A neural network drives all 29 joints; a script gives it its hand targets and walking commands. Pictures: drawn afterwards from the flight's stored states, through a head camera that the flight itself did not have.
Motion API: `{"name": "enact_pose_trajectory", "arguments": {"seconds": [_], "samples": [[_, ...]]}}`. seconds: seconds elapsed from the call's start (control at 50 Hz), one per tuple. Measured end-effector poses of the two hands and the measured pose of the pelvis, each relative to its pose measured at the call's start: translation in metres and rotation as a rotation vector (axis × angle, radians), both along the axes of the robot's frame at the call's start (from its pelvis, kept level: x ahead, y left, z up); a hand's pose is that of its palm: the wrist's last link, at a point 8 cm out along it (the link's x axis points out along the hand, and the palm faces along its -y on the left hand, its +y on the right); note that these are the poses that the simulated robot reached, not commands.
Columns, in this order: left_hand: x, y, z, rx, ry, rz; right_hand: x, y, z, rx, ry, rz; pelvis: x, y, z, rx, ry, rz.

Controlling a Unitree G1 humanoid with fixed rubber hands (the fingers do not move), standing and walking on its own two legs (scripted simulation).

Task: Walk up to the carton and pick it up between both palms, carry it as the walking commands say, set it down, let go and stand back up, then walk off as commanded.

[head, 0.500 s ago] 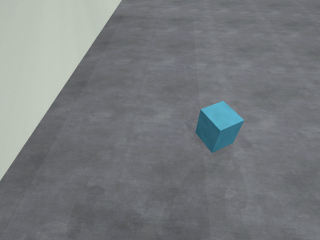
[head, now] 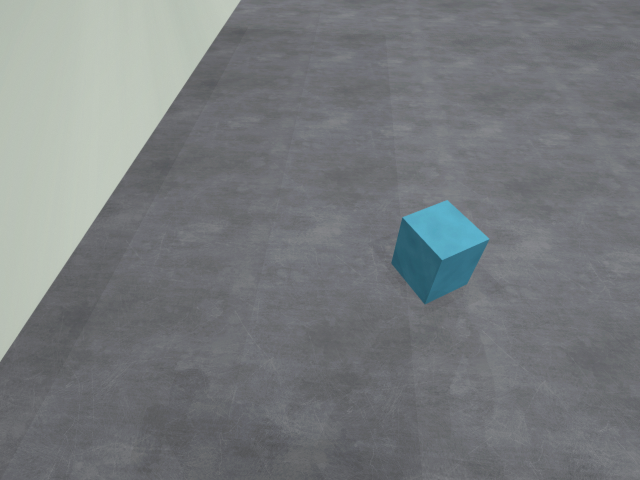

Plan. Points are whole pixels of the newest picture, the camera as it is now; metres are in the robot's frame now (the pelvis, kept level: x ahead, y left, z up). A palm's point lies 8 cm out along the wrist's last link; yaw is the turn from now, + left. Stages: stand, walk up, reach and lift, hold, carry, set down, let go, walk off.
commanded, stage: stand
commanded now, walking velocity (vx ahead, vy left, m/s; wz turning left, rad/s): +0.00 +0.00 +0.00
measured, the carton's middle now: (436, 252) +0.99 -0.46 -0.65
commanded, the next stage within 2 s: walk up in 0.26 s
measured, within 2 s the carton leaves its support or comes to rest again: neither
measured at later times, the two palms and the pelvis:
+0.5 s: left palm out of the picture +0.09 +0.29 -0.12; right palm out of the picture +0.09 -0.29 -0.12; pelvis +0.01 +0.00 +0.00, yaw -2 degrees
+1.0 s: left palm (250, 450) +0.21 +0.10 -0.14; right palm out of the picture +0.12 -0.37 -0.16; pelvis +0.14 -0.12 -0.01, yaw -14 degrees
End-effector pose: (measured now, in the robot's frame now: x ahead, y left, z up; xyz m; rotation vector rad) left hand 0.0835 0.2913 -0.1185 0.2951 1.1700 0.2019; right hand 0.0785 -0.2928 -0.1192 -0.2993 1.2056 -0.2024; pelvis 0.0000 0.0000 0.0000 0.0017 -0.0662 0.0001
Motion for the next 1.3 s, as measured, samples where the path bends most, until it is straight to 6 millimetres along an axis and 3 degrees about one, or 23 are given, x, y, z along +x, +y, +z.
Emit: {"name": "enact_pose_trajectory", "arguments": {"seconds": [0.48, 0.54, 0.62, 0.72, 0.78, 0.82, 0.86, 0.92, 1.0, 1.1, 1.18, 1.24, 1.3], "samples": [[0.002, 0.004, -0.004, -0.017, 0.034, 0.016, 0.014, 0.007, 0.001, -0.002, -0.008, 0.010, 0.010, 0.004, -0.001, 0.005, 0.025, -0.014], [0.013, -0.002, -0.009, -0.037, 0.071, -0.024, 0.003, 0.002, -0.001, -0.024, -0.032, -0.049, 0.014, -0.001, -0.004, 0.015, 0.062, -0.067], [0.046, -0.032, -0.010, -0.082, 0.058, -0.115, -0.032, -0.010, -0.007, -0.010, 0.022, -0.141, 0.026, -0.015, -0.005, 0.015, 0.062, -0.128], [0.094, -0.090, -0.014, -0.120, 0.052, -0.225, -0.069, -0.030, -0.023, 0.047, 0.107, -0.243, 0.051, -0.047, -0.011, 0.023, 0.050, -0.205], [0.127, -0.128, -0.022, -0.106, 0.019, -0.279, -0.083, -0.047, -0.041, 0.086, 0.159, -0.289, 0.070, -0.073, -0.024, 0.016, 0.045, -0.229], [0.139, -0.148, -0.026, -0.099, -0.011, -0.283, -0.082, -0.057, -0.049, 0.105, 0.195, -0.296, 0.080, -0.087, -0.029, 0.009, 0.047, -0.231], [0.139, -0.162, -0.026, -0.096, 0.001, -0.275, -0.067, -0.065, -0.051, 0.122, 0.190, -0.293, 0.091, -0.096, -0.028, 0.009, 0.047, -0.232], [0.132, -0.176, -0.023, -0.101, 0.055, -0.240, -0.025, -0.073, -0.047, 0.144, 0.130, -0.270, 0.109, -0.108, -0.021, 0.001, 0.040, -0.238], [0.122, -0.186, -0.021, -0.106, 0.133, -0.189, 0.044, -0.079, -0.038, 0.167, 0.030, -0.240, 0.138, -0.120, -0.012, -0.003, 0.043, -0.253], [0.122, -0.187, -0.019, -0.107, 0.215, -0.132, 0.145, -0.082, -0.025, 0.184, -0.095, -0.178, 0.179, -0.127, -0.007, -0.009, 0.045, -0.277], [0.138, -0.180, -0.021, -0.102, 0.271, -0.096, 0.231, -0.082, -0.014, 0.180, -0.192, -0.129, 0.221, -0.127, -0.008, -0.015, 0.052, -0.291], [0.160, -0.171, -0.030, -0.099, 0.317, -0.086, 0.290, -0.080, -0.008, 0.164, -0.258, -0.110, 0.259, -0.125, -0.015, -0.011, 0.054, -0.297], [0.199, -0.163, -0.045, -0.093, 0.341, -0.106, 0.325, -0.083, -0.008, 0.121, -0.318, -0.122, 0.291, -0.123, -0.026, 0.001, 0.051, -0.325]]}}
